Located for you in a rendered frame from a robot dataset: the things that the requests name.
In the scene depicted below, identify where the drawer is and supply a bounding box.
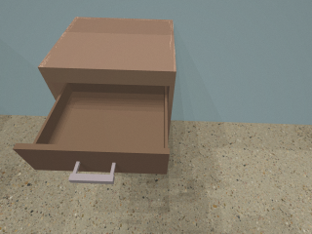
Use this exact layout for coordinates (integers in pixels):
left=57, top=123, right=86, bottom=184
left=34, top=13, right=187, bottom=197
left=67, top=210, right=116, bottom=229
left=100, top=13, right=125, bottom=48
left=13, top=83, right=170, bottom=175

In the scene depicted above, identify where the handle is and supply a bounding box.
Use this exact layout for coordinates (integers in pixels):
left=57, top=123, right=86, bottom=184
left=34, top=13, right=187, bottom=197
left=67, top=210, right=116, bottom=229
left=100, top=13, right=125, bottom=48
left=68, top=161, right=116, bottom=184

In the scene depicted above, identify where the cabinet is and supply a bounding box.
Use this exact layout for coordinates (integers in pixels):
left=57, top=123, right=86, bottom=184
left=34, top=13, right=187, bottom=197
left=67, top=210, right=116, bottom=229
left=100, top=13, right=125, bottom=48
left=38, top=17, right=176, bottom=143

